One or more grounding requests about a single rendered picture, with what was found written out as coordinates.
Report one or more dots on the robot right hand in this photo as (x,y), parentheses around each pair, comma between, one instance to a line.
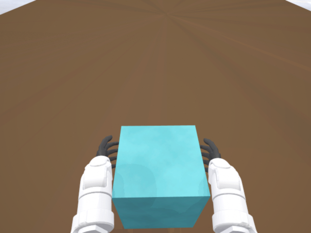
(213,152)

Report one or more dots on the robot left forearm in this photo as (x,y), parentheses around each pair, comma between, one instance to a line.
(94,213)

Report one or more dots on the robot left hand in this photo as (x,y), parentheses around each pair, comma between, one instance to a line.
(103,149)

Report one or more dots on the robot right forearm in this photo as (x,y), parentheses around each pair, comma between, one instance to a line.
(230,209)

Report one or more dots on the carton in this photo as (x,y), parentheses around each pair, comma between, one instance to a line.
(160,179)

